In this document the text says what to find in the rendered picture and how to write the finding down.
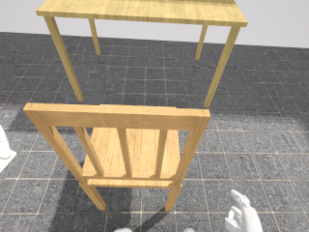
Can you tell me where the chair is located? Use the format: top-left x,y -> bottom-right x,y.
22,102 -> 211,212

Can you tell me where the robot left hand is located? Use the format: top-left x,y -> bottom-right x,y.
0,125 -> 16,175

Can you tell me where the robot right hand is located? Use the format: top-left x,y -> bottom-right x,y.
225,189 -> 263,232

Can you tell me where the table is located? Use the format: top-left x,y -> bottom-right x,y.
36,0 -> 248,107

